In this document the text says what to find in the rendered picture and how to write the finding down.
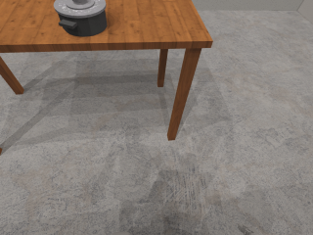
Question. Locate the table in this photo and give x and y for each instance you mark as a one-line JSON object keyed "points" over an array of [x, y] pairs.
{"points": [[28, 26]]}

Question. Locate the lid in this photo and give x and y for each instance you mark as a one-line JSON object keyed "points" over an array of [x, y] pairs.
{"points": [[79, 10]]}

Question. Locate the pot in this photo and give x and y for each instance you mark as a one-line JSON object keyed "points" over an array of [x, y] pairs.
{"points": [[84, 27]]}

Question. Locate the right robot hand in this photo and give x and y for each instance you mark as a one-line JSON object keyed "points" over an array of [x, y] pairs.
{"points": [[248, 230]]}

